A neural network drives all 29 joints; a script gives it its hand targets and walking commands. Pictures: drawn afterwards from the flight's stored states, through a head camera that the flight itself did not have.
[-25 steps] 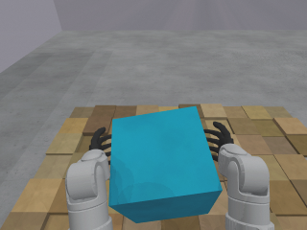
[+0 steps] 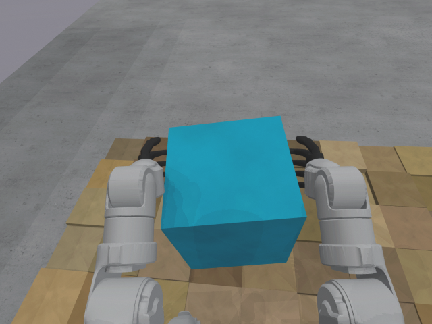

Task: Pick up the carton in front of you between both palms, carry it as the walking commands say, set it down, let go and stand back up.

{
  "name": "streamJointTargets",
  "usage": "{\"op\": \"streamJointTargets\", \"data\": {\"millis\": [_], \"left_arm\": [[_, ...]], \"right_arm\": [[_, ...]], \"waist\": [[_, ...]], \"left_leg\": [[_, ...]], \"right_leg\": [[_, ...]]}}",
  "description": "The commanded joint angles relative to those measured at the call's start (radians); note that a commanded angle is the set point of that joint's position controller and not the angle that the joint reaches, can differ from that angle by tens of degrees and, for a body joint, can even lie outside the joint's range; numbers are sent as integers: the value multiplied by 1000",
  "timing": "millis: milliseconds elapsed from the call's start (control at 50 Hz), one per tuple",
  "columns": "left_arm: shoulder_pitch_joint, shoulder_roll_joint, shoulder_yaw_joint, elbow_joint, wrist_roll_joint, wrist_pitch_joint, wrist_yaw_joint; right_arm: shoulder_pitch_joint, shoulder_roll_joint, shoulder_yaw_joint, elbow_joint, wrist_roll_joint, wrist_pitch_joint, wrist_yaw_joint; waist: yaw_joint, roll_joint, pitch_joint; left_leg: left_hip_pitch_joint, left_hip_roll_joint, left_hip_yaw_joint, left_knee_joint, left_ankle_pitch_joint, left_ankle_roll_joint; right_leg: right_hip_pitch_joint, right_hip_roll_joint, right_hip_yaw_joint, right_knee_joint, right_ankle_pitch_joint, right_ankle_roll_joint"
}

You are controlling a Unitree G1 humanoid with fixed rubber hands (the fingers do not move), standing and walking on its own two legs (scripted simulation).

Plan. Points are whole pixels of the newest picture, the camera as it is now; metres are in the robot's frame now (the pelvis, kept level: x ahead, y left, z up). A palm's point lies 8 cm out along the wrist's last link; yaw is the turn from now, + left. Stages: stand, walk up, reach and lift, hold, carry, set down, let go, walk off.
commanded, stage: carry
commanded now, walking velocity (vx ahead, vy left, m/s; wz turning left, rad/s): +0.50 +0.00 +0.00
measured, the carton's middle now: (231, 199) +0.37 +0.00 +0.03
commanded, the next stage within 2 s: none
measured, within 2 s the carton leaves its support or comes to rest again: neither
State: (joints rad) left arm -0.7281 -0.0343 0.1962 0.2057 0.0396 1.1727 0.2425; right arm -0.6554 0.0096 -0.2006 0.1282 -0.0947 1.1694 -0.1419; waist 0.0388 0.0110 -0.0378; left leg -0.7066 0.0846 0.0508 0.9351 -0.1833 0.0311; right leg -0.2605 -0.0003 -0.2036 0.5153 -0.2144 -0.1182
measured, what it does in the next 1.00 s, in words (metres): walks ahead: left foot, then right foot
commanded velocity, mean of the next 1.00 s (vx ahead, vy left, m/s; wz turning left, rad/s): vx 0.50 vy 0.00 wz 0.00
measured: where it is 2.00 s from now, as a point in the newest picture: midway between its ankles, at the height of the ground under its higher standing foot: (239, 152)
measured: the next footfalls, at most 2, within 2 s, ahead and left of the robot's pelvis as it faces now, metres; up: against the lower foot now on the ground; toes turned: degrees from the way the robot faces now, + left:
left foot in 0.16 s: +0.32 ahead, +0.11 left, +0.01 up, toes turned +5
right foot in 0.58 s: +0.59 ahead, -0.11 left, +0.01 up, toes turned -10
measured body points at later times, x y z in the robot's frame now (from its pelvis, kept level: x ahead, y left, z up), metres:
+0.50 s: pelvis +0.36 +0.01 +0.01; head +0.44 +0.02 +0.46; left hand +0.73 +0.14 +0.10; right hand +0.71 -0.16 +0.11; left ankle +0.28 +0.10 -0.73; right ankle +0.48 -0.13 -0.69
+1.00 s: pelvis +0.71 +0.00 +0.01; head +0.67 -0.01 +0.45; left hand +1.00 +0.14 +0.11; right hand +0.99 -0.16 +0.10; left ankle +0.85 +0.10 -0.71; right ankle +0.55 -0.10 -0.73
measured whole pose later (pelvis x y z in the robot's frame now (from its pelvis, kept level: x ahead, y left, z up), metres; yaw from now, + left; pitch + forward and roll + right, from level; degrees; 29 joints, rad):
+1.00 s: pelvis +0.71 +0.00 +0.01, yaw -2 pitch +3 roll +2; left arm -0.31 -0.16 0.16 -0.19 0.15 1.28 0.17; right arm -0.28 0.16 -0.14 -0.21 -0.17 1.26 -0.12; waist 0.01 -0.02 -0.17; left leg -0.53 0.05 0.20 0.52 -0.10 0.01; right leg 0.02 -0.06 -0.14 0.33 -0.42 0.01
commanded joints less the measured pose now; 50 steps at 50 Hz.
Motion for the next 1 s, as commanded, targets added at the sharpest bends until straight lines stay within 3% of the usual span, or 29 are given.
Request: {"op": "streamJointTargets", "data": {"millis": [0,40,80,100,120,140,160,180,200,220,240,280,360,420,480,520,540,560,580,600,620,660,680,700,740,840,880,920,980], "left_arm": [[-659,-1045,-533,17,-397,-27,-373],[-712,-1057,-508,29,-395,-29,-365],[-758,-1059,-490,23,-401,-26,-357],[-775,-1063,-482,26,-406,-20,-353],[-778,-1074,-476,25,-409,-12,-351],[-793,-1077,-474,18,-409,-4,-349],[-804,-1124,-465,28,-417,9,-351],[-811,-1112,-460,32,-416,21,-349],[-804,-1137,-462,19,-422,28,-347],[-820,-1147,-461,-21,-419,32,-344],[-817,-1162,-469,-58,-417,38,-340],[-794,-1170,-481,-141,-402,46,-325],[-607,-1145,-514,-304,-321,49,-296],[-494,-1112,-600,-417,-276,41,-291],[-417,-1066,-695,-533,-289,44,-306],[-345,-1032,-734,-560,-305,59,-323],[-314,-1012,-742,-568,-312,68,-332],[-269,-987,-742,-563,-317,80,-343],[-251,-947,-734,-553,-314,94,-351],[-211,-908,-715,-525,-302,102,-357],[-196,-935,-721,-530,-321,115,-366],[-204,-977,-730,-560,-342,127,-383],[-205,-992,-730,-571,-345,129,-390],[-209,-1006,-734,-588,-351,129,-396],[-157,-1035,-732,-570,-359,131,-410],[-85,-1029,-724,-466,-363,139,-433],[-72,-1039,-725,-426,-358,133,-440],[-57,-1055,-723,-394,-351,122,-444],[-43,-1080,-730,-367,-349,103,-446]], "right_arm": [[-816,1083,603,-6,464,-45,234],[-862,1090,569,27,470,-38,236],[-899,1093,541,42,477,-27,237],[-895,1096,529,55,478,-20,236],[-880,1094,513,70,475,-14,236],[-858,1089,490,80,470,-8,237],[-864,1057,460,77,450,-5,231],[-840,1074,446,91,449,1,227],[-835,1081,452,55,448,4,227],[-859,1116,462,0,456,5,228],[-899,1153,482,-69,473,10,229],[-935,1199,522,-182,502,22,232],[-780,1219,588,-309,487,53,243],[-614,1183,658,-375,449,55,256],[-487,1107,710,-471,417,51,264],[-402,1043,727,-500,393,60,265],[-358,1013,737,-502,383,69,267],[-335,975,741,-503,379,79,270],[-325,961,750,-495,388,96,275],[-303,976,747,-477,397,115,279],[-300,974,745,-478,394,121,281],[-303,1018,745,-479,393,125,286],[-289,1027,743,-481,385,123,287],[-277,1039,745,-487,378,121,287],[-225,1047,745,-484,359,120,281],[-144,1083,750,-386,355,123,283],[-127,1099,752,-346,358,117,290],[-135,1120,757,-323,368,108,301],[-116,1145,758,-290,385,87,313]], "waist": [[42,-116,-351],[46,-116,-324],[29,-139,-310],[-16,-155,-346],[-58,-116,-420],[-120,-32,-518],[-124,234,-643],[-128,286,-659],[-137,228,-630],[-141,114,-583],[-133,75,-556],[-118,73,-559],[-90,84,-536],[-76,131,-498],[-80,147,-450],[-65,155,-457],[-51,141,-486],[-21,94,-511],[-18,-122,-589],[-2,-307,-644],[5,-246,-580],[-1,-91,-463],[-6,-72,-441],[-9,-87,-427],[-15,-125,-403],[-19,-137,-260],[-18,-158,-224],[-17,-186,-199],[-40,-133,-254]], "left_leg": [[-135,-18,32,-113,68,-2],[-74,-46,73,-243,116,2],[93,-91,119,-385,153,22],[249,-130,166,-406,150,41],[463,-150,183,-453,207,56],[754,-6,-12,-447,234,85],[1054,290,-520,-462,348,252],[1137,310,-633,-482,404,329],[1138,296,-563,-461,402,330],[1085,264,-487,-460,402,282],[1028,239,-426,-478,387,236],[974,217,-349,-508,357,194],[970,205,-234,-559,466,184],[949,145,-91,-557,631,129],[929,83,26,-522,723,71],[878,68,82,-393,780,29],[778,52,114,-280,733,0],[591,35,98,-140,476,-23],[357,-22,58,54,-45,-36],[64,-127,3,298,-365,-48],[-49,-81,-50,371,-360,-27],[-74,-26,-60,283,-261,-17],[-35,-1,-60,210,-216,-22],[9,3,-46,150,-190,-31],[35,-4,-11,90,-137,-44],[65,-1,65,-247,-19,-64],[160,-44,139,-336,38,-55],[209,-50,163,-379,83,-42],[485,-101,234,-456,35,-16]], "right_leg": [[419,-239,233,-88,471,-109],[407,-209,186,-77,539,-87],[356,-189,140,-72,607,-39],[314,-187,93,29,741,-9],[252,-140,31,188,749,31],[50,-101,46,407,453,74],[-289,38,117,706,-94,111],[-452,83,212,901,-314,100],[-567,34,258,970,-293,82],[-600,-4,260,917,-251,70],[-586,-34,262,835,-209,70],[-534,-58,248,740,-160,78],[-515,-62,187,462,-185,117],[-421,-37,111,223,14,129],[-269,25,27,-15,212,131],[-66,56,-22,-154,317,109],[135,48,-35,-188,372,92],[338,-66,84,-136,381,72],[593,-315,383,20,737,22],[767,-427,671,-58,538,-162],[713,-405,648,-101,401,-155],[565,-351,508,-137,469,-91],[493,-339,458,-172,422,-68],[440,-325,410,-209,367,-47],[388,-303,339,-254,307,-46],[280,-257,203,-330,207,-33],[237,-239,146,-324,277,3],[228,-236,126,-305,293,22],[162,-185,22,-48,457,68]]}}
